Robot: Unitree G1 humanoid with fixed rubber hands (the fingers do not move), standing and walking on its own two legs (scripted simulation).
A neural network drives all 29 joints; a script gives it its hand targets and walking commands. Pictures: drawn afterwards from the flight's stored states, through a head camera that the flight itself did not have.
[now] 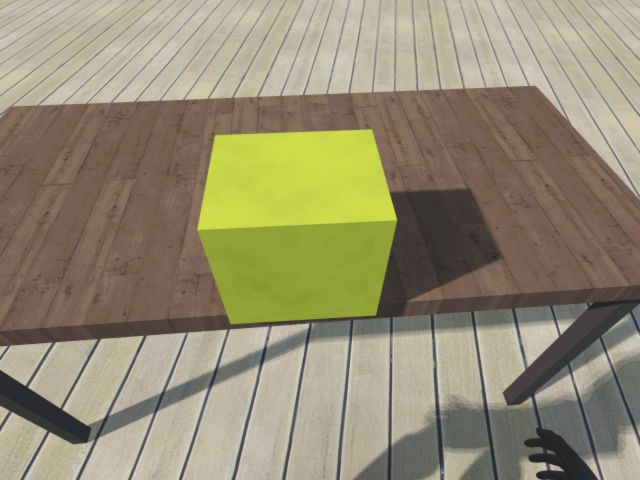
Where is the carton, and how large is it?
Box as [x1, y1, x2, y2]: [197, 129, 396, 323]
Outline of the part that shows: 371,129 215,135 197,230 230,323 375,314 396,218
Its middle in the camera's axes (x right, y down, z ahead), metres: -0.03 -0.02 +0.57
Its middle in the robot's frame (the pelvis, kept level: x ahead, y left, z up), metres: +0.44 +0.03 +0.05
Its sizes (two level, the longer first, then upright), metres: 0.224 0.182 0.213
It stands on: a table, 0.71 m high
